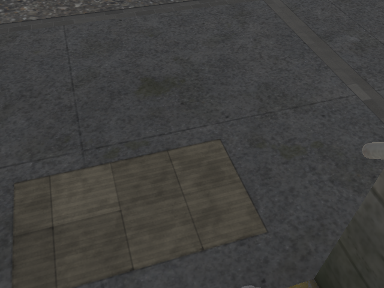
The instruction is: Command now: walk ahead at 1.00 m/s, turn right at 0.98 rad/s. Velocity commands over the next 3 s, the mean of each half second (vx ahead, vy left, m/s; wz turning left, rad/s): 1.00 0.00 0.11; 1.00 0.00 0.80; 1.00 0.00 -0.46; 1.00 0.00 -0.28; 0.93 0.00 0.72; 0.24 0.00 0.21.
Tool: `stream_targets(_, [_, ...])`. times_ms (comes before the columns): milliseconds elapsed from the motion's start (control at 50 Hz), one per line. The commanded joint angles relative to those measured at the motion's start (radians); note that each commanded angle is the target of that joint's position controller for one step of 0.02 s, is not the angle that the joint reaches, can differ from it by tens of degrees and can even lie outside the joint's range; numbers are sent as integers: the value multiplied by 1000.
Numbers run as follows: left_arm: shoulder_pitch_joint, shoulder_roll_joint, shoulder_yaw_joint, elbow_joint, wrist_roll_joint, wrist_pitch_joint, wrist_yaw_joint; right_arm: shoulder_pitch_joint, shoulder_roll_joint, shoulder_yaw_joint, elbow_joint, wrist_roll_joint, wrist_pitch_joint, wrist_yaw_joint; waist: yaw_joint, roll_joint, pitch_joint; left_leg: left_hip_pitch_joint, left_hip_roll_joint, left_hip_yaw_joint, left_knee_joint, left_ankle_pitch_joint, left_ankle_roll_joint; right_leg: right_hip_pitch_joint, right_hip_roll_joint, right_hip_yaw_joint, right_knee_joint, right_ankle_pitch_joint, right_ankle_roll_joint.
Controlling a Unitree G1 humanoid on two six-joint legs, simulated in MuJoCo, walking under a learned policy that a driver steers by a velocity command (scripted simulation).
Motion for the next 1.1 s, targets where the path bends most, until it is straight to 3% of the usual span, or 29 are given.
stream_targets(20, [21,8,3,-32,-1,-4,-18,-99,-91,7,-97,10,-45,-8,94,179,63,-165,246,-275,-144,665,-72,48,-25,50,-221,451,-9])
stream_targets(80, [-167,-42,-23,-56,-21,-69,-33,-94,-57,31,-75,1,-25,-36,27,49,80,-243,179,-222,-78,244,13,267,-13,55,-583,758,-17])
stream_targets(140, [-197,23,-4,-53,-75,-60,-40,-100,-139,2,-41,-39,9,-52,-39,186,114,-52,230,-325,-77,333,180,390,-161,71,-987,564,-4])
stream_targets(180, [-123,81,19,15,-72,-52,-22,-53,-94,1,10,-68,24,-55,-55,205,94,47,181,-319,75,413,204,506,-235,59,-1062,540,5])
stream_targets(240, [182,110,56,165,-28,-34,-25,74,-55,-3,57,-36,32,-47,-3,-113,120,-81,59,-177,542,701,188,935,-95,-159,-1318,329,69])
stream_targets(280, [431,159,64,234,4,-39,-35,-2,-28,-25,24,-21,38,-42,113,-196,35,-642,-142,-185,1068,-274,151,1384,-279,24,-935,794,-7])
stream_targets(300, [421,165,51,220,-2,-50,-35,49,11,-8,-18,0,29,-46,39,-193,-41,-850,-96,-198,1003,-252,135,1483,-399,105,-756,1033,-25])
stream_targets(340, [421,154,67,233,-49,-75,-28,-4,28,2,-9,-49,45,-49,67,-159,-130,-858,17,-235,950,-131,139,1263,-513,270,-874,147,-153])
stream_targets(360, [342,31,20,213,-26,-98,-39,-24,7,-20,25,-47,42,-48,18,-24,-66,-777,16,-315,710,228,128,1042,-422,135,-883,-9,-53])
stream_targets(380, [245,47,9,172,-29,-104,-33,-79,68,-7,-21,-32,55,-38,-27,-128,39,-673,22,-285,535,415,85,722,-509,171,-935,-104,-78])
stream_targets(400, [179,9,-11,169,-31,-111,-25,-120,78,-3,-36,-46,64,-25,-60,-75,90,-549,11,-289,401,623,28,472,-525,161,-919,-184,-70])
stream_targets(440, [169,95,-8,146,-29,-116,-27,-90,76,-15,-2,-64,89,-23,-69,-137,49,-410,-35,-164,469,719,6,345,-500,97,-839,-86,-40])
stream_targets(500, [177,62,-11,198,-47,-160,-11,-236,62,-22,-93,-31,66,-2,-70,-114,27,-421,-1,-282,79,1292,36,383,-409,10,-742,-704,62])
stream_targets(560, [145,120,9,186,-21,-158,-2,-304,46,-20,-93,-5,62,24,-72,-53,112,-157,9,-93,-170,1309,30,310,-390,-126,-703,-747,69])
stream_targets(620, [95,193,52,205,23,-152,14,-111,4,-45,-38,-12,88,1,-149,-215,72,-101,102,-60,-155,1225,105,539,-477,-121,-444,-458,57])
stream_targets(680, [214,161,75,265,39,-55,50,127,-73,-85,74,-37,68,15,-213,21,34,216,10,-50,-576,710,190,629,-321,-309,340,-5,46])
stream_targets(700, [97,88,59,214,32,-38,45,86,-73,-76,90,-18,65,33,-246,266,168,251,16,-124,-520,790,203,311,-180,-286,742,-627,29])
stream_targets(720, [77,-14,22,86,43,-46,30,55,-134,-47,106,13,47,43,-99,454,218,299,-4,-179,-140,1520,153,-82,-134,-249,826,-854,43])
stream_targets(740, [68,-24,3,2,78,-59,4,104,-120,-39,123,62,36,33,-71,384,39,452,5,-417,-97,1539,234,-254,-132,-149,667,-926,72])
stream_targets(760, [52,-25,-3,5,75,-73,-16,216,-140,-53,155,50,37,20,-122,278,-60,469,137,-666,-183,1136,323,-337,-127,-60,592,-1039,76])
stream_targets(780, [3,2,1,28,62,-74,-24,191,-127,-44,129,39,40,6,-122,127,-37,359,144,-770,-269,788,327,-326,-145,2,515,-978,76])
stream_targets(800, [37,-32,-5,4,29,-91,-18,126,-196,-51,105,-14,22,-11,-42,259,-93,365,246,-968,-377,518,390,-362,-162,81,212,-544,112])
stream_targets(820, [-13,28,8,36,31,-88,-14,83,-197,-59,92,-22,11,-4,-48,237,-48,280,271,-1122,-457,297,420,-329,-165,101,169,-479,133])
stream_targets(840, [-146,50,10,5,26,-76,-14,-49,-62,-17,22,-37,10,-25,-23,47,66,-72,194,-1025,-447,158,404,-145,-158,129,-132,-226,211])
stream_targets(860, [-66,39,15,72,29,-67,-8,-118,-80,-22,15,-52,17,-28,17,65,49,-175,141,-950,-406,214,378,21,-130,84,-157,-81,220])
stream_targets(900, [-57,97,35,68,22,-71,-17,-116,-65,-21,19,-7,-5,-32,34,80,34,-240,2,-729,-260,394,305,226,-108,57,-397,277,196])
stream_targets(960, [-184,10,11,45,19,-68,-56,-160,-67,-22,-14,20,-20,-44,-13,106,35,-266,-63,-575,-210,44,237,468,-86,-11,-740,618,133])
stream_targets(1040, [-218,29,32,-4,-54,-72,-43,-19,-30,-24,44,-51,-16,-44,-126,220,157,22,-46,-533,-80,201,233,368,-124,18,-1044,459,105])
stream_targets(1100, [115,105,76,105,-55,-67,-32,-87,-32,-29,65,-103,-9,-54,21,190,95,142,-7,-439,199,445,251,576,-220,8,-1242,490,37])
Next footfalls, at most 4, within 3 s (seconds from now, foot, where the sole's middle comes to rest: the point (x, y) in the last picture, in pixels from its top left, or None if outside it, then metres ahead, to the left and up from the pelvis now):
0.26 right None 0.25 -0.14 -0.95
0.70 left None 0.41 0.12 -1.19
1.18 right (177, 277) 0.87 0.06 -1.43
1.52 left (128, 234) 1.12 0.35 -1.43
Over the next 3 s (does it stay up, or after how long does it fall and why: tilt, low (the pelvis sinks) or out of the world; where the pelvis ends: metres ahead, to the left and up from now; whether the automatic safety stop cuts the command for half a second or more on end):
stays up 2.08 0.39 -0.66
